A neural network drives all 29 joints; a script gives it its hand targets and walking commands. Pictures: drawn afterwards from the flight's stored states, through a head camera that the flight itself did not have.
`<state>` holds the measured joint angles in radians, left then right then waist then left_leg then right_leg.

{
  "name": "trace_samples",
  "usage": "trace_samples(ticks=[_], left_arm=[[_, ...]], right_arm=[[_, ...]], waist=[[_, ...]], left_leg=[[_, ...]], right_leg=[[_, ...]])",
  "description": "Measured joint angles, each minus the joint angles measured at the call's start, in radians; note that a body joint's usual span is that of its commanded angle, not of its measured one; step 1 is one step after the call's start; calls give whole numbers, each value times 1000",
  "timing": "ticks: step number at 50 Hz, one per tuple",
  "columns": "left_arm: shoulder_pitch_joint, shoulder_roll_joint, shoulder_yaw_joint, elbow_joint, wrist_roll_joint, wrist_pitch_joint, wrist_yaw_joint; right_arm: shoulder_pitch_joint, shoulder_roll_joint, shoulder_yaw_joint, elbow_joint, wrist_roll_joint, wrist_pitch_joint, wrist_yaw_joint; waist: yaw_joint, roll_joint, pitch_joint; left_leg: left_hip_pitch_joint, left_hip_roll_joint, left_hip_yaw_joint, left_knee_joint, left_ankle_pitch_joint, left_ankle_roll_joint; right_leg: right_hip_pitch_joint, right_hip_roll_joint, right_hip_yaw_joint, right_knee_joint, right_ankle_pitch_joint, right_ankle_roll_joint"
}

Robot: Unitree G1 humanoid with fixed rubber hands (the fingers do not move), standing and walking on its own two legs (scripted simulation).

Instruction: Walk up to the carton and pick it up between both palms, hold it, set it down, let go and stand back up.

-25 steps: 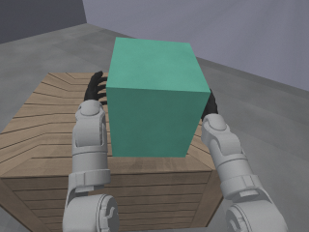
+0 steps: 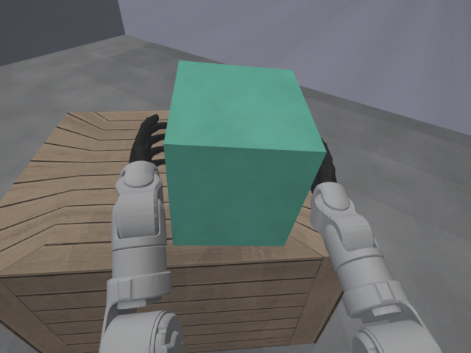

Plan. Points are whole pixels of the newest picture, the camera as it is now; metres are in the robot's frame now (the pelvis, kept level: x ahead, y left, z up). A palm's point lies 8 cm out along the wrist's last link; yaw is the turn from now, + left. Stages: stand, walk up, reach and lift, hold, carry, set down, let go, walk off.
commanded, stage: hold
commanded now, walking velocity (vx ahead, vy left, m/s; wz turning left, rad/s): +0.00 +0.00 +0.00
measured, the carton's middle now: (233, 156) +0.40 +0.01 +0.17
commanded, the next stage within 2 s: none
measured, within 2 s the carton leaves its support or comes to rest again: neither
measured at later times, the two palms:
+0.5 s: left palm (147, 167) +0.36 +0.15 +0.19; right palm (323, 184) +0.34 -0.13 +0.15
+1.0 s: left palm (148, 164) +0.36 +0.15 +0.19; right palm (323, 179) +0.35 -0.14 +0.16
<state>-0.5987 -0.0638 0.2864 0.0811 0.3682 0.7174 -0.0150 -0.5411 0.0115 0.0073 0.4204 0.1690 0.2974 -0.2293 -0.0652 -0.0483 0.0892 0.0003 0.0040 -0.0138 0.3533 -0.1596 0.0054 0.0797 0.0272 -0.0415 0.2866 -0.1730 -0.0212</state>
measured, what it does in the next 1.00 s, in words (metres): stands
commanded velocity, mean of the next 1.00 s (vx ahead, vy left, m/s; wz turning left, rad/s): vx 0.00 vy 0.00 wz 0.00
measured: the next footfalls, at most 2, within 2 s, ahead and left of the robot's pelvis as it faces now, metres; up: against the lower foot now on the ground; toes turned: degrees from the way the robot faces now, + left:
none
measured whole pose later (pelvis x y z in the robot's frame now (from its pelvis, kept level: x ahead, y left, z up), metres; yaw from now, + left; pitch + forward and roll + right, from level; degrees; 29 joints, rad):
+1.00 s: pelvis +0.00 +0.00 +0.00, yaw +1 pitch -11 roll -1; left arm -0.61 -0.06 0.29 0.10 0.39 0.72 -0.01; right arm -0.57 0.02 -0.02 0.47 0.15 0.25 -0.21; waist -0.09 -0.05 0.10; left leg -0.01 0.01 -0.02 0.35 -0.16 0.00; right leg 0.08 0.03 -0.06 0.27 -0.17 -0.02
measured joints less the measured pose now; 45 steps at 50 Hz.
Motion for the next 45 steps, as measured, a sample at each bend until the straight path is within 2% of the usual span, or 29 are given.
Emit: trace_samples(ticks=[7,16,21,30,37,45], left_arm=[[-51,14,6,48,-3,-7,12],[-3,9,-1,-1,0,-9,-1],[1,-2,13,29,17,0,-6],[-7,6,-20,-8,-6,-6,15],[-66,4,40,82,32,-1,-9],[-44,14,12,37,15,-9,-1]], right_arm=[[-52,20,-56,42,-39,-8,20],[-17,3,-5,3,-10,-12,0],[-8,20,-23,34,-25,-7,9],[-6,-3,-10,-4,-4,-34,3],[-70,28,-63,80,-61,-13,22],[-54,22,-44,53,-39,-44,16]], waist=[[2,-2,-4],[-19,3,-6],[-19,-6,0],[-8,5,-1],[-3,0,7],[-16,-6,11]], left_leg=[[-38,-2,-3,-7,16,-1],[-19,2,-7,-1,5,-1],[-3,1,-3,-1,2,-2],[-19,4,-1,5,5,-2],[-4,-3,5,-21,22,1],[-20,2,-6,-3,12,-2]], right_leg=[[-41,-3,-7,6,7,-1],[-7,2,-13,-19,11,0],[2,0,-11,-7,3,-2],[-11,2,-12,-9,10,-2],[-15,-8,-11,5,6,-1],[-11,-2,-23,-11,10,-3]])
